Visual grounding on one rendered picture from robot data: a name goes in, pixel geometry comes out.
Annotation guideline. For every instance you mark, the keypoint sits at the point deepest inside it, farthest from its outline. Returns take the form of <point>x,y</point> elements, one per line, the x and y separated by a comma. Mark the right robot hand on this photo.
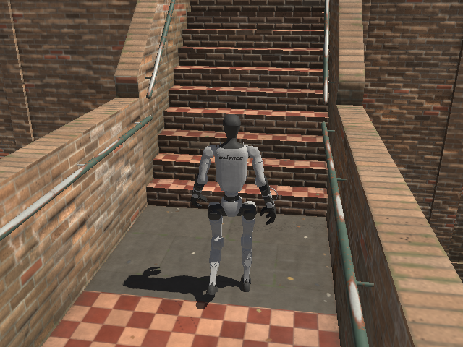
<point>272,214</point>

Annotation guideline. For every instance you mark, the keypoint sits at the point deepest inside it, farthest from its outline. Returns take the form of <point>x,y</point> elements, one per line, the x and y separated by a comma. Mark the robot left forearm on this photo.
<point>197,189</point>

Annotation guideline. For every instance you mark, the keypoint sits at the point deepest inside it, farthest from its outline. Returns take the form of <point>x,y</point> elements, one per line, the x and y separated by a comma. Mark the left robot foot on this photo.
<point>211,290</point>

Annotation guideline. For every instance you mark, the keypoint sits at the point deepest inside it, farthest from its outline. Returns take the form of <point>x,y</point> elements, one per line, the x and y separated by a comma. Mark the left robot hand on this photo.
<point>201,197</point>

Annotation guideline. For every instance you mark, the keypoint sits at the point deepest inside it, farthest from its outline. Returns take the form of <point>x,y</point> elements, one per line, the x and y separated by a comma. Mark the right robot upper arm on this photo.
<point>257,164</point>

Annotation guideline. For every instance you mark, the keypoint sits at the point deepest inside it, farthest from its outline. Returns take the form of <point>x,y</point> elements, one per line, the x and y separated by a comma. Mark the robot right forearm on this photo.
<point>266,194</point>

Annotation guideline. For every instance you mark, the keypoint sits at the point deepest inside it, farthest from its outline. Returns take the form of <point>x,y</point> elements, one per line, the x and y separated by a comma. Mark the left robot upper arm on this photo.
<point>205,162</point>

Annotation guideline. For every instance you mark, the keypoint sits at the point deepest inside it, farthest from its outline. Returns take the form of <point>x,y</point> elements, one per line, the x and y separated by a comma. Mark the left robot thigh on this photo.
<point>216,220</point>

